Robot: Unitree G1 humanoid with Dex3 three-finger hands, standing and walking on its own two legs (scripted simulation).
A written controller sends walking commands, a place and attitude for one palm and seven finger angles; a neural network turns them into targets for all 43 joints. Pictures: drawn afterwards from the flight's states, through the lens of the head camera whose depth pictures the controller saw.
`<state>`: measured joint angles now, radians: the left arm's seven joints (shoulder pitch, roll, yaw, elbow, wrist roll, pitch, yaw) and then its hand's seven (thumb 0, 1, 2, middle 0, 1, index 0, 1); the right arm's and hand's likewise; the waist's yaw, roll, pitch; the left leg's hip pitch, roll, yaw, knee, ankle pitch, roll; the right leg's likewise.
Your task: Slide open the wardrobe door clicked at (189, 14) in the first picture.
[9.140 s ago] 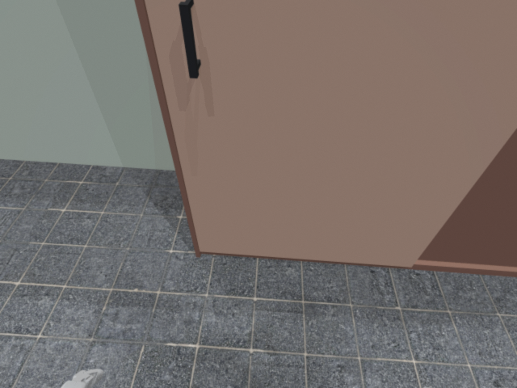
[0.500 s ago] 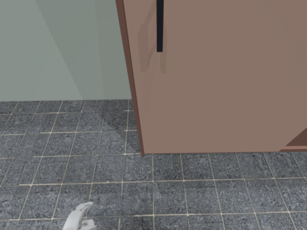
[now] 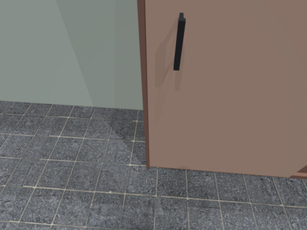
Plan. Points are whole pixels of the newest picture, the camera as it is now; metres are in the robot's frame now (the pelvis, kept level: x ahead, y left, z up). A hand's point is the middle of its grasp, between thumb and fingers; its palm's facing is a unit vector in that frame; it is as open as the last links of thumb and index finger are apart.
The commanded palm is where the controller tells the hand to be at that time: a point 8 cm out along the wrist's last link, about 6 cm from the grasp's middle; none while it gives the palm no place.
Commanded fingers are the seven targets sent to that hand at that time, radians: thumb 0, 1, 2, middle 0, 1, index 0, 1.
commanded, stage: look again from close up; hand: left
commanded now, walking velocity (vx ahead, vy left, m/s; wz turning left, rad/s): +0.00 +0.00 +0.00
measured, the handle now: (178, 43) +0.58 -0.02 +0.20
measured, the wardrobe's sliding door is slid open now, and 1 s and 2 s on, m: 0.00 0.00 0.00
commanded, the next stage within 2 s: shuffle to correct the standing spot in 0.26 s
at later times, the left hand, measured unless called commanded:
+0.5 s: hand out of the picture -0.03 +0.16 -0.18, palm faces +0.02 -0.99 -0.17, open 7.4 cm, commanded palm none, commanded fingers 0.00 0.90 0.90 -0.20 -0.30 -0.20 -0.30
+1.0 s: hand out of the picture +0.00 +0.05 -0.18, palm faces +0.07 -0.99 -0.11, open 7.4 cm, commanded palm none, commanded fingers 0.00 0.90 0.90 -0.20 -0.30 -0.20 -0.30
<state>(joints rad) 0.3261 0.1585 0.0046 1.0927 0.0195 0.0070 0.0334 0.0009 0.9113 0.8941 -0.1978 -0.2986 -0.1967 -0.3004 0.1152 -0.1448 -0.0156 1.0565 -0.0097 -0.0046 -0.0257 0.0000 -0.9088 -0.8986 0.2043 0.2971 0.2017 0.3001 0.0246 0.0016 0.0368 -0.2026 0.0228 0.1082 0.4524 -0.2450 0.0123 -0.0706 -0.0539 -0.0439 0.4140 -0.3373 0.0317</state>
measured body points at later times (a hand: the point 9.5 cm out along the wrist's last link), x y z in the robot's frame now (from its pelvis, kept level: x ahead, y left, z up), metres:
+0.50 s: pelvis -0.01 +0.00 +0.00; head +0.00 +0.00 +0.45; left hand -0.03 +0.21 -0.16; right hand -0.04 -0.21 -0.16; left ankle +0.00 +0.11 -0.74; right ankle -0.07 -0.13 -0.74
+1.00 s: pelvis +0.05 -0.08 -0.01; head +0.08 -0.07 +0.44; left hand +0.00 +0.11 -0.17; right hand +0.09 -0.31 -0.16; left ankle +0.06 +0.03 -0.70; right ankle -0.03 -0.12 -0.74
